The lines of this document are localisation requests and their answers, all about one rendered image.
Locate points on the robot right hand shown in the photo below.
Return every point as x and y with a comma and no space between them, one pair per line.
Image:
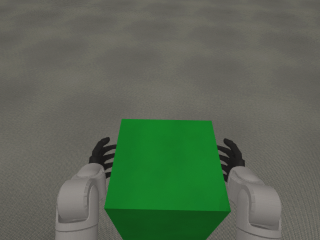
234,158

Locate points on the robot left forearm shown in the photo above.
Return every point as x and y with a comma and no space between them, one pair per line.
77,205

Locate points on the robot right forearm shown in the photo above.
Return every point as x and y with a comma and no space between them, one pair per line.
258,206

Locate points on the robot left hand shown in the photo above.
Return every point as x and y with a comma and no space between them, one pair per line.
99,157

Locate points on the carton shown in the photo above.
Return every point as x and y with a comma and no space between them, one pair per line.
166,181

